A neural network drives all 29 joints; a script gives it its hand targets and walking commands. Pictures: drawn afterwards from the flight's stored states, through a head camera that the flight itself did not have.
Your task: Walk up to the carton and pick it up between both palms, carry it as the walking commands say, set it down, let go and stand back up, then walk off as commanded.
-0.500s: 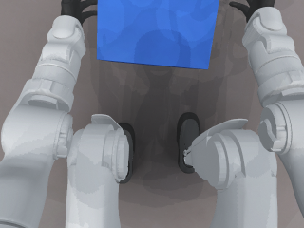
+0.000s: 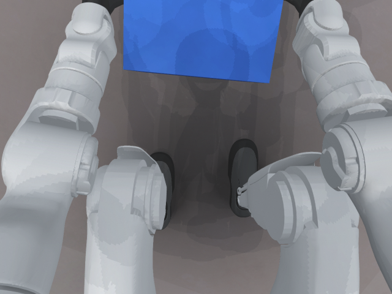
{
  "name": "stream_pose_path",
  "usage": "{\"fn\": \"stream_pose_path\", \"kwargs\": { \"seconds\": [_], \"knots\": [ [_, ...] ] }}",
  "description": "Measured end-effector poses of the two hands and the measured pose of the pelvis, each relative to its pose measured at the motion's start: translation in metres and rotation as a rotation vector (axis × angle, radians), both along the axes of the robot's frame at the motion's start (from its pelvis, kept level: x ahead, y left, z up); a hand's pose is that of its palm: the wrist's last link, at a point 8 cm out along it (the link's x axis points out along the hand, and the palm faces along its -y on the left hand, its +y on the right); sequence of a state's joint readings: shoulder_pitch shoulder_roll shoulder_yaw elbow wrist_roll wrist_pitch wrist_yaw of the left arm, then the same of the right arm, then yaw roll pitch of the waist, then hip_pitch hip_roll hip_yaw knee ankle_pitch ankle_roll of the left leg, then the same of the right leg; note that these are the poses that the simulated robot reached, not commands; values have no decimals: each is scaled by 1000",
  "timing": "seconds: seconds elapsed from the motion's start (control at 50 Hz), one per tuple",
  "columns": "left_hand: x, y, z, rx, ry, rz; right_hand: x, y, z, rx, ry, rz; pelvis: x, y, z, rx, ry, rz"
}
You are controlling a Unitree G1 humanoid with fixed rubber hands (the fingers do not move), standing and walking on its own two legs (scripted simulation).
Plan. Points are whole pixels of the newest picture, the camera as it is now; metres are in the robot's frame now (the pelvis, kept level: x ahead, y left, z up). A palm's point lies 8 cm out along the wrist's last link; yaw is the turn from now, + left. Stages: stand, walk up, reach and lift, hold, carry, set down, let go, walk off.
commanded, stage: reach and lift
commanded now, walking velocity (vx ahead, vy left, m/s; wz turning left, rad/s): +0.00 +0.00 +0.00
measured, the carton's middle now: (201, 9) +0.54 +0.01 -0.26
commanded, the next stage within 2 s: none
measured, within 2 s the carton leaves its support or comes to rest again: leaves its support in 0.76 s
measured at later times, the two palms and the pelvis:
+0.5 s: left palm (98, 0) +0.53 +0.17 -0.20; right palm out of the picture +0.54 -0.15 -0.18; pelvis +0.00 +0.00 -0.01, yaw +0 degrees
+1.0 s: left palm out of the picture +0.53 +0.16 -0.18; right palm out of the picture +0.55 -0.15 -0.15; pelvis -0.01 +0.00 +0.00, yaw +1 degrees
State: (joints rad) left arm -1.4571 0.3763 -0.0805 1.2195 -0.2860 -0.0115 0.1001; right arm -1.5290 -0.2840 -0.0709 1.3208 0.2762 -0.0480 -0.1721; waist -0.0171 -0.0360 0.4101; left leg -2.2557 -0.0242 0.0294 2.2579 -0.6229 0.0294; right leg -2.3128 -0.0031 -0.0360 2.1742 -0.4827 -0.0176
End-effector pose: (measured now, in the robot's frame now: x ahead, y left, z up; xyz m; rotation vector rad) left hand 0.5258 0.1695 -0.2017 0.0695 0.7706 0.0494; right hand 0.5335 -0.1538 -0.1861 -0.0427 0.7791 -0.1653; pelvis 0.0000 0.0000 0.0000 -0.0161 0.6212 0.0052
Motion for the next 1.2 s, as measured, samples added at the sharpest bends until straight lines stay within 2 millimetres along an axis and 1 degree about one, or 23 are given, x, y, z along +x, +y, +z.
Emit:
{"fn": "stream_pose_path", "kwargs": {
  "seconds": [0.04,0.08,0.26,0.42,0.64,0.78,0.9,1.06,1.2],
  "knots": [
    [0,0,0,2,0,-3,0,1,0,-3,-4,13,0,1,1,-1,4,0],
    [0,-1,0,4,0,-2,1,7,1,6,-9,29,0,1,1,-1,5,-1],
    [2,-2,2,19,21,-9,-1,8,2,4,-2,-28,-2,4,-1,-5,-5,1],
    [6,-1,3,6,50,-25,3,7,3,5,17,0,0,3,-6,1,-13,0],
    [4,-2,1,-26,49,-14,8,5,5,4,24,2,4,1,-12,3,-13,-6],
    [4,-8,3,-30,36,-14,10,2,15,-14,5,-13,3,1,-11,-3,-31,0],
    [9,-11,16,-27,-13,-19,15,0,29,-9,-58,-29,-8,-1,-5,-10,-120,23],
    [10,-14,33,-11,-6,-15,13,-1,44,2,-62,-52,-14,-2,-2,0,-135,22],
    [18,-21,53,6,-20,-11,17,-3,60,-39,-81,-109,-14,-3,3,13,-144,17]
  ]
}}
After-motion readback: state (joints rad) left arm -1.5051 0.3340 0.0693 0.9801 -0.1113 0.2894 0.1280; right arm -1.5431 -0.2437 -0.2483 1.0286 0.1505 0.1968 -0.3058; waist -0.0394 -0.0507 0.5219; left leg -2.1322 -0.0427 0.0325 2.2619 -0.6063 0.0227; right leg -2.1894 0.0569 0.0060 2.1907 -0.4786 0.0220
